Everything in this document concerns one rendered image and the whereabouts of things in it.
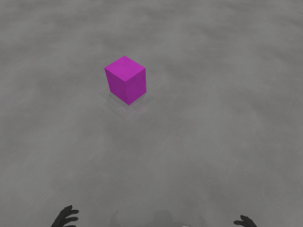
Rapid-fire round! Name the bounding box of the robot left hand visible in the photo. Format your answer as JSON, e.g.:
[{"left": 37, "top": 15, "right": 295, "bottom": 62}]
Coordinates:
[{"left": 51, "top": 205, "right": 79, "bottom": 227}]

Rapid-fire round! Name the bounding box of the robot right hand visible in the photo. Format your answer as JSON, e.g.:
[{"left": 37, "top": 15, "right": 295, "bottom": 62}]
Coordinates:
[{"left": 233, "top": 215, "right": 257, "bottom": 227}]

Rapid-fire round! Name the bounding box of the carton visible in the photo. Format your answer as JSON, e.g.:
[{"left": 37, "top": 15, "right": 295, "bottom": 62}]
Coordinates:
[{"left": 104, "top": 56, "right": 147, "bottom": 105}]

